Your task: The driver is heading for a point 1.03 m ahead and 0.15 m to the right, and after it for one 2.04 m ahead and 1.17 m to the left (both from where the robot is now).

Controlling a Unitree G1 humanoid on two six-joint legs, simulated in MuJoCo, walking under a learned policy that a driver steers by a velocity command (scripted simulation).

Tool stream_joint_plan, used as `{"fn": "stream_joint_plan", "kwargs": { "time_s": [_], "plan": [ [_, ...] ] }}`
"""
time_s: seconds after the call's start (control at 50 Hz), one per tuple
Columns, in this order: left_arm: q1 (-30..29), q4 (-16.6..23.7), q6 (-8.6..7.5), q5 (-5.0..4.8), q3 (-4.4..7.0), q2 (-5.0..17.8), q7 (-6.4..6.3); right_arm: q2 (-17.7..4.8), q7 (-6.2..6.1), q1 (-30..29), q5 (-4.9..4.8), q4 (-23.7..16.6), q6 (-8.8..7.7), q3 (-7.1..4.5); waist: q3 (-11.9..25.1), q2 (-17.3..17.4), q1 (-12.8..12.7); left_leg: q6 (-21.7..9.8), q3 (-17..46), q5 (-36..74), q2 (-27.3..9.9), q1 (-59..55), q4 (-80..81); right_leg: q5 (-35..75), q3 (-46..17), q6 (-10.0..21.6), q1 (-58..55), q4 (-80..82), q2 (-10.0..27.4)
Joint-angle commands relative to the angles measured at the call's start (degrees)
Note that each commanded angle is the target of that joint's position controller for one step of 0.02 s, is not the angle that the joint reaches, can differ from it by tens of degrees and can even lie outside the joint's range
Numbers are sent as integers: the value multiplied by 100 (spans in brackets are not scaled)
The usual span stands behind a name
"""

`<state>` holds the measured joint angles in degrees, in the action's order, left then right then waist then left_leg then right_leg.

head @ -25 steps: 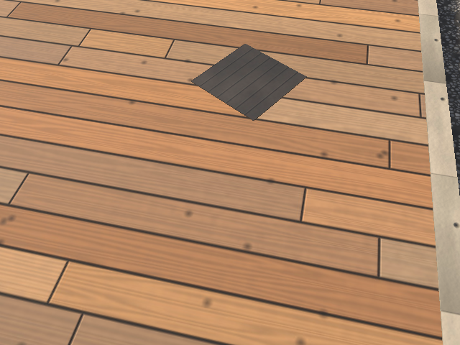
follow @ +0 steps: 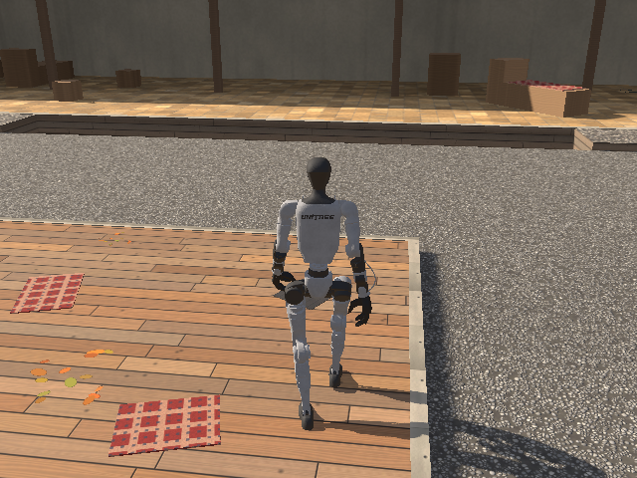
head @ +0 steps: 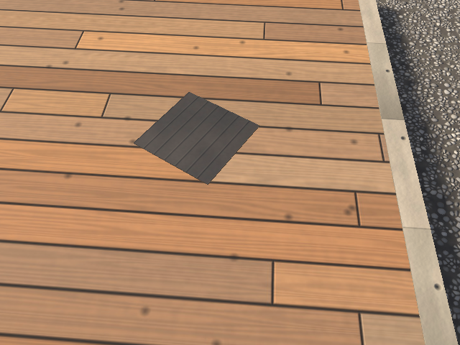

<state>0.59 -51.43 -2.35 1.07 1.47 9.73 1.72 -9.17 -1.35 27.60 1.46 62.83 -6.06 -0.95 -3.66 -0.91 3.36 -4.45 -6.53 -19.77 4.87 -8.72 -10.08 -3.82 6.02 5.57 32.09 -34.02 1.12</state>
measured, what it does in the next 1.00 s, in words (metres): walks ahead, turning right: right foot, then left foot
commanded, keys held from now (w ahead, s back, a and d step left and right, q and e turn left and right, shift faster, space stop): w+e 0.36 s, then w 0.64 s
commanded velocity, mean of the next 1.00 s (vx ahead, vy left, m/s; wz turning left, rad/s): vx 0.50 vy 0.00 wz -0.27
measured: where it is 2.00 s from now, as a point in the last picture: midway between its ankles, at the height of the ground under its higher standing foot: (281, 158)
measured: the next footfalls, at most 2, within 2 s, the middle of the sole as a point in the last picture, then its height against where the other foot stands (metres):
right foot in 0.06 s outside the picture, level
left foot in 0.60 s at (220, 313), level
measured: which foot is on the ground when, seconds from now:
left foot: down 0.00-0.08, up 0.10-0.58, down 0.60-1.00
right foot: up 0.00-0.04, down 0.06-0.62, up 0.64-1.00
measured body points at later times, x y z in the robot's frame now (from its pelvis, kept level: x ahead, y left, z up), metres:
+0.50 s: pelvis +0.29 -0.03 +0.01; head +0.32 -0.05 +0.46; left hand +0.28 +0.24 -0.12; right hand +0.45 -0.29 -0.10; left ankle +0.48 +0.07 -0.69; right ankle +0.16 -0.07 -0.73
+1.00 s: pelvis +0.56 -0.06 +0.01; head +0.59 -0.07 +0.46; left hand +0.79 +0.10 -0.10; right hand +0.43 -0.28 -0.12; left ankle +0.50 +0.03 -0.73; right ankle +0.67 -0.24 -0.69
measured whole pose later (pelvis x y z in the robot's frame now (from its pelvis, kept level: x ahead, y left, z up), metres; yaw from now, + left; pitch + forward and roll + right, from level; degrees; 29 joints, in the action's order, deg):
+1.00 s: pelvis +0.56 -0.06 +0.01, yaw -17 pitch +1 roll +1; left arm 4.3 -47.6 -2.1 1.8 1.7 12.5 2.2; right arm -10.9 0.5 26.3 0.5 56.4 -5.4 -2.0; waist -1.8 -2.6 3.3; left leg -4.2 -2.8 -12.9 4.8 -1.2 -10.6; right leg -2.4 1.4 1.4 35.5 -39.7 5.0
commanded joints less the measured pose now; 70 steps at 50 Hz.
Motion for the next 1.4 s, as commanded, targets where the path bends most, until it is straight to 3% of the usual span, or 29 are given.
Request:
{"fn": "stream_joint_plan", "kwargs": {
  "time_s": [0.02,0.04,0.06,0.08,0.1,0.14,0.18,0.28,0.48,0.54,0.58,0.6,0.62,0.64,0.66,0.68,0.72,0.78,0.92,1.02,1.08,1.12,1.14,1.16,1.18,1.2,1.24,1.28,1.4],
  "plan": [
    [644,81,-123,27,183,531,-70,-874,-97,208,38,-90,-10,-167,290,617,-570,-351,62,6688,-1745,-102,-1565,-635,252,394,-890,176,-519],
    [1435,-191,-163,51,262,629,-96,-961,-93,99,21,-135,29,-194,668,586,-902,-288,-51,6526,-1686,91,-2579,-492,261,535,-1744,556,-649],
    [2261,-421,-186,153,387,915,-132,-977,-81,-42,-27,-266,27,-191,1064,484,-1281,-195,-156,5328,-1596,1125,-3905,-536,-402,798,-3061,682,-166],
    [2850,-431,-154,237,594,1595,-175,-545,24,266,-217,-549,-1,-119,1775,-675,-1190,93,-340,1946,-703,3316,-6377,-623,-3145,1719,-4876,793,1571],
    [2571,-464,-54,36,580,1512,-97,-793,83,13,-116,-645,-36,-208,1932,-509,-1001,98,602,-796,-113,4416,-7306,-605,-4898,2042,-5033,1668,1959],
    [1586,-280,-48,-62,461,1047,-77,-883,129,-914,-60,-1027,-143,-234,474,140,-621,42,916,201,-779,4876,-6747,-621,-3452,1556,-3485,2059,1554],
    [1391,-277,-111,-79,348,708,-137,-756,117,-904,47,-1088,-21,-242,103,302,-211,205,911,376,-1018,4237,-5972,421,-2584,1155,-2409,2214,1001],
    [1947,-317,-241,-111,392,1048,-177,-643,179,-1493,133,-1475,301,-230,92,-49,-214,604,650,876,-1039,4298,-4861,1169,-2049,1011,-2008,2339,542],
    [3029,-367,-181,-20,321,966,-264,-653,291,-3449,22,-2291,256,-93,20,-361,-957,468,434,2001,-684,4657,-2565,2127,-2134,593,-3483,2006,581],
    [2746,-301,-228,10,345,1161,-321,-859,263,-2989,0,-2252,172,-146,99,-421,-602,162,477,1572,-517,3719,-1984,3059,-2113,428,-3603,1603,767],
    [2548,-279,-270,19,364,1276,-278,-1112,156,-1668,-18,-1842,89,-271,734,-274,1,-87,379,1480,-272,2113,-1526,3987,-1839,255,-3495,210,518],
    [2536,-181,-297,-19,322,1135,-240,-1353,76,-788,84,-1677,33,-348,1351,-23,346,-322,1072,1272,-982,729,-1572,2770,-1709,190,-2683,-1029,292],
    [3275,-109,-290,-252,219,596,-213,-1969,55,-190,226,-1637,57,-504,2240,1206,179,-1066,3525,1010,-2603,-940,-1484,-293,-1151,-72,-1011,-3114,-562],
    [3390,-191,-260,-144,286,960,-227,-1761,139,-347,69,-1530,170,-512,2188,1295,40,-1351,4971,584,-2919,-753,-712,-2580,-1153,-50,-145,-3890,-783],
    [2867,-137,-218,-2,311,1055,-225,-1326,168,-971,-22,-1640,195,-412,1073,619,-162,-1234,4226,-82,-2681,205,-558,-2091,-1252,-33,218,-4099,-397],
    [2354,-18,-230,53,276,959,-175,-971,194,-1349,-32,-1688,171,-322,531,171,-185,-1081,3447,115,-2383,958,-366,-1689,-1242,-43,212,-3783,-187],
    [2120,88,-155,124,264,834,-95,-774,169,-1356,-21,-1527,102,-241,178,405,-402,-779,2456,1037,-1874,1682,-87,-1443,-1119,-101,-74,-3214,95],
    [2130,81,-42,152,221,670,-15,-847,189,-952,-85,-1278,-28,-253,290,526,-513,-791,1896,2061,-1690,1742,59,-1235,-875,-233,-136,-2917,180],
    [406,656,-33,93,75,505,60,-937,191,-259,-125,-970,-15,-255,-45,494,-201,-653,1124,2809,-1368,1492,333,127,-361,-474,394,-1052,363],
    [-310,898,-66,46,36,559,24,-1029,133,172,-70,-785,23,-258,-85,512,-8,-613,1096,3378,-1606,777,52,184,-237,-340,191,-108,176],
    [-136,891,-121,56,85,670,-23,-1123,81,78,-32,-735,67,-278,1,552,-207,-512,1053,4441,-1759,428,-508,-409,-202,-107,-344,288,-22],
    [1100,465,-204,110,196,835,-104,-1159,76,-50,-55,-725,118,-281,650,408,-753,-339,793,5321,-1523,578,-1969,-357,-66,147,-1946,871,-335],
    [2056,218,-263,225,301,1139,-169,-1040,81,-97,-100,-837,115,-234,1254,181,-1099,-231,632,4144,-1307,1530,-3248,-451,-744,393,-3415,860,327],
    [2656,183,-262,350,463,1785,-213,-391,126,424,-315,-1048,113,-80,2089,-1039,-1000,55,193,859,-474,3596,-5432,-731,-3274,1067,-5258,1077,2170],
    [2500,177,-157,92,469,1631,-168,-906,85,387,-184,-923,156,-231,2114,-729,-975,-14,755,-974,-223,4244,-6228,-1032,-4336,1232,-4891,1715,2429],
    [1847,255,-137,5,369,1291,-149,-1001,91,-85,-110,-1014,187,-290,1087,-339,-701,-67,986,-504,-576,4489,-6329,-1392,-3377,1016,-3970,1866,2131],
    [1256,294,-226,13,223,748,-124,-772,160,-403,-87,-1029,224,-266,238,-242,-416,-57,984,144,-923,4143,-5720,-1038,-2121,542,-2630,2405,1586],
    [1314,169,-322,0,188,639,-169,-640,242,-237,40,-937,383,-268,106,-380,-212,29,941,391,-992,3766,-5513,-519,-1404,305,-2133,2627,1288],
    [1913,-81,-459,-13,225,754,-203,-597,344,-1200,-1,-1266,520,-310,-68,-243,-252,160,844,1470,-1063,4785,-4989,694,-382,240,-2585,2762,1170]
  ]
}}
Velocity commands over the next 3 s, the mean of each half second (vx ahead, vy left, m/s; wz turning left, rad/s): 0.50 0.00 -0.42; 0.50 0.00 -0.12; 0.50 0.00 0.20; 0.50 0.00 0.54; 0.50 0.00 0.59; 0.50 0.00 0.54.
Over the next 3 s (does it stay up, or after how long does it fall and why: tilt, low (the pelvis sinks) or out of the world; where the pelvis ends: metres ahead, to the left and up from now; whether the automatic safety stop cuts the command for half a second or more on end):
stays up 1.53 0.04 0.01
